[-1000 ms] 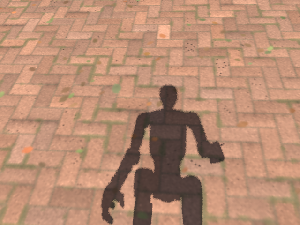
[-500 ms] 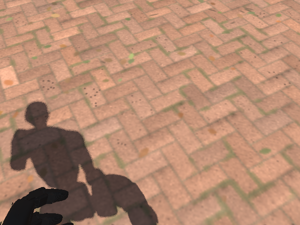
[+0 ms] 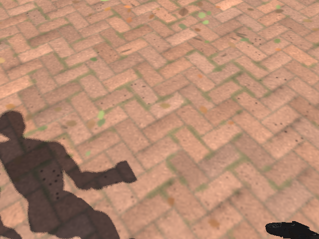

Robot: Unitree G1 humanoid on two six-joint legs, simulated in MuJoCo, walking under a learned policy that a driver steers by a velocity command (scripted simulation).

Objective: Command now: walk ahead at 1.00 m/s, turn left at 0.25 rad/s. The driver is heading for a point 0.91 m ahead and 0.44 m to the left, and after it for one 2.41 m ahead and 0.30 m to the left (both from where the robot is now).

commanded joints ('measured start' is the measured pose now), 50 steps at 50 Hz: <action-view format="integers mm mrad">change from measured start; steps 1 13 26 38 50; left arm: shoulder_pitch -1 -348 -14 -290 -171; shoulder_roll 193 50 326 101 146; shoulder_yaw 42 -56 50 24 22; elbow -26 -295 -249 -163 -262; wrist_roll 32 81 74 -9 48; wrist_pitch -3 35 12 -9 122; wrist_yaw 31 -13 40 21 45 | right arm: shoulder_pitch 48 371 471 116 180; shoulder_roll -131 -171 -28 -61 -186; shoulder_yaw -40 -95 -71 -56 -116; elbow -16 164 20 -80 -74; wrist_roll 6 12 64 -16 12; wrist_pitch -10 -31 -44 54 72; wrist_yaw -5 -37 -41 36 -60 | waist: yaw -97 -35 -5 -154 -60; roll -104 -53 -442 -119 -59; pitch -64 63 -576 -29 -133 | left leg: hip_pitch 318 380 50 326 542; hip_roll -156 -9 -199 -95 78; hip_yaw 62 -514 -242 16 -580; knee -10 -441 842 121 -240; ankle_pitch -79 -343 -638 -50 259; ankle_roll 50 266 27 -21 275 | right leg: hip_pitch -85 -920 254 -526 -865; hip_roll -285 -243 -709 -333 -229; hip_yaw -69 -8 815 -281 34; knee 182 1079 266 240 1215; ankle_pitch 1412 38 -349 754 -154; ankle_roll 75 188 -14 128 243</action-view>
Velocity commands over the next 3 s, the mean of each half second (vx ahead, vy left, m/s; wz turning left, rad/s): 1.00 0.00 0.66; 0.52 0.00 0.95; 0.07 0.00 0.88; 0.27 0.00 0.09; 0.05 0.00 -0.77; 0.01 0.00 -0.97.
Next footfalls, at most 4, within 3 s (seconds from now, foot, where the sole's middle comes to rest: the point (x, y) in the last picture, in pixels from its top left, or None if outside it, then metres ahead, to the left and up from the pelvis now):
0.08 left None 0.29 0.08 -0.76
0.50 right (191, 171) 0.74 -0.04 -0.76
0.88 left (123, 134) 0.92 0.29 -0.76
1.32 right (141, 108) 1.09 0.22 -0.76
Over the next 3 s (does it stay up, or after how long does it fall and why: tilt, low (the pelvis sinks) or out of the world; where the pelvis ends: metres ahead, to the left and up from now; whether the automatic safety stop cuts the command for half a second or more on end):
stays up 0.98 0.39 0.02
